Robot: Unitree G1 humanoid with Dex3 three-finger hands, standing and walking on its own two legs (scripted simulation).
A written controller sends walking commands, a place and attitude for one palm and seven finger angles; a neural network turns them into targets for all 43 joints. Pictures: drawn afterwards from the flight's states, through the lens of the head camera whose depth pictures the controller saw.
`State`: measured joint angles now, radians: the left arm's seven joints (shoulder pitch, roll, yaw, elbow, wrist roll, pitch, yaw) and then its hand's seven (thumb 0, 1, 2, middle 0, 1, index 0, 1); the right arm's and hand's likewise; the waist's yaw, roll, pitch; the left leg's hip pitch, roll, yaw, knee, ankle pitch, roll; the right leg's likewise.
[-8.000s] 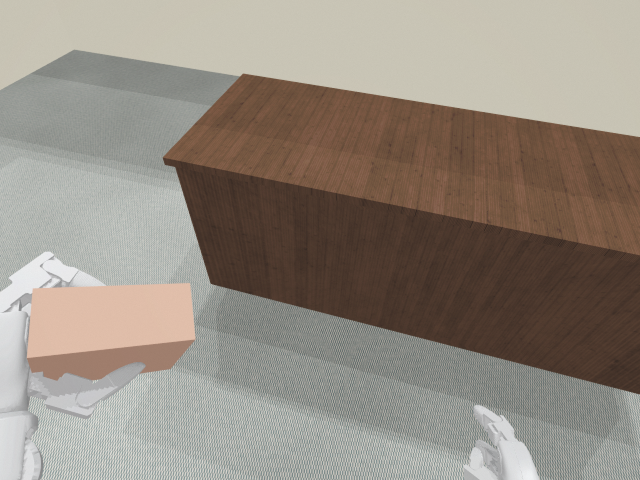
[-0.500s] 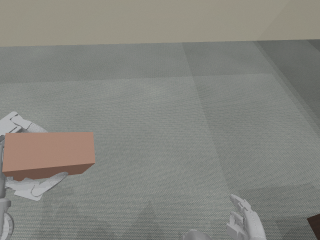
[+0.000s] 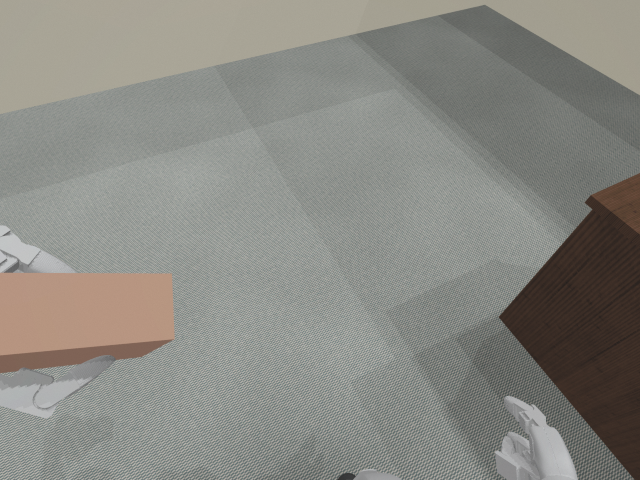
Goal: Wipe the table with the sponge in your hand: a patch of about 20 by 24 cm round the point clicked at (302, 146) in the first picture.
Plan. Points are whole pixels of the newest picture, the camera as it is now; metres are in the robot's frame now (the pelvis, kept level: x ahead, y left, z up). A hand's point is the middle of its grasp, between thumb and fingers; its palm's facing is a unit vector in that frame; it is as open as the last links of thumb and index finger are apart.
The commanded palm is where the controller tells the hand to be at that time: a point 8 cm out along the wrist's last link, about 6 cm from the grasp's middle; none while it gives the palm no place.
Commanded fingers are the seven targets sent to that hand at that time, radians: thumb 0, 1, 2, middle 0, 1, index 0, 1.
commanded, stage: turn to face it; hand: left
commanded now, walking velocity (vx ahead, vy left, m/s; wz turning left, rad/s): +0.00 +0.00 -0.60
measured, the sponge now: (106, 322) +0.23 +0.20 +0.15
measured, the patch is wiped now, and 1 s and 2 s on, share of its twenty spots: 0.00 0.00 0.00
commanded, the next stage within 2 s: none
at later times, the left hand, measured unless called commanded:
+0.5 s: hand (262, 340) +0.21 +0.07 +0.17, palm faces +0.00 -0.82 -0.57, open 10.0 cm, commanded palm +0.17 +0.14 +0.19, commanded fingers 0.00 0.10 1.30 -1.20 -1.60 -1.20 -1.60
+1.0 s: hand (336, 378) +0.18 +0.00 +0.17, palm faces -0.13 -0.88 -0.46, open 10.0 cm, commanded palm +0.16 +0.06 +0.19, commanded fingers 0.00 0.10 1.30 -1.20 -1.60 -1.20 -1.60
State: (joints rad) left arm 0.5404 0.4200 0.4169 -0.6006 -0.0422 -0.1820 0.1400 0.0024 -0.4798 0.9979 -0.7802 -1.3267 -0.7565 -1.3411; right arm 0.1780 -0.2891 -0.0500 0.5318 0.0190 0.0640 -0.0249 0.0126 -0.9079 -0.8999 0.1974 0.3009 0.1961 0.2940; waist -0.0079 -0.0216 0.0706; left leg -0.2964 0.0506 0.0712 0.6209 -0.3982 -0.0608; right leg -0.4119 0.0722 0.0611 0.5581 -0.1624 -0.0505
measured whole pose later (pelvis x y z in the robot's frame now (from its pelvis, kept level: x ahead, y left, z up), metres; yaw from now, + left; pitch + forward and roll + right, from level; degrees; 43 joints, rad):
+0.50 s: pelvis -0.08 -0.07 +0.00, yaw -19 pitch +0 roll +1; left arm 0.54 0.41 0.39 -0.59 -0.05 -0.19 0.12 0.00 -0.48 1.00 -0.78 -1.33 -0.75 -1.34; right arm 0.12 -0.23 -0.01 0.56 0.02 0.05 0.00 0.01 -0.90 -0.90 0.20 0.30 0.20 0.30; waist -0.02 0.04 0.18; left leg -0.50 0.09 0.04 1.17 -0.45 -0.11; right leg -0.35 0.04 -0.03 0.59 -0.24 -0.07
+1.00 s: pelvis -0.13 -0.07 +0.00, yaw -37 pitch -1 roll -1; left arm 0.44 0.37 0.36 -0.51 -0.02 -0.17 0.13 0.00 -0.48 1.00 -0.78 -1.33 -0.75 -1.34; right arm 0.20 -0.15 0.03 0.50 0.02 -0.01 0.01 0.01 -0.90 -0.90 0.20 0.30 0.20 0.29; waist 0.07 0.04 0.09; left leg -0.21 0.20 0.17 0.60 -0.34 -0.09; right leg -0.40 -0.01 -0.08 0.79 -0.41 0.06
